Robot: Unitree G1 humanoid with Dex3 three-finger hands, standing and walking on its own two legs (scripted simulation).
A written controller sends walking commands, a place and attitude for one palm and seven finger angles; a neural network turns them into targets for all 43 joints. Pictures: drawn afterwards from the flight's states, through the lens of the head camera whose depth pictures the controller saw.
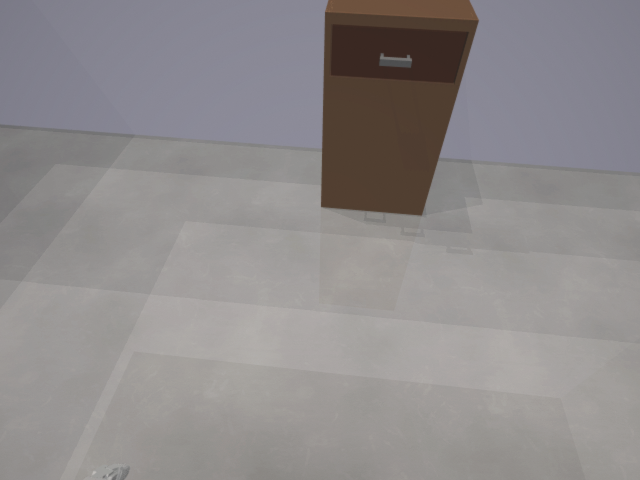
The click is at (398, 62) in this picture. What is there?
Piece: drawer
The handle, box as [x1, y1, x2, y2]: [379, 53, 411, 67]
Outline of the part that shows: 379,65 410,67 411,58 409,57 409,55 407,55 405,58 384,57 383,53 381,53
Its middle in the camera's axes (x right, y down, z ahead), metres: +0.24 -0.58 +1.26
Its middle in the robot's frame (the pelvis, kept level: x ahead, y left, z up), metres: +1.34 -0.18 -0.06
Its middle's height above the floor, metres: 0.71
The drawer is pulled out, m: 0.00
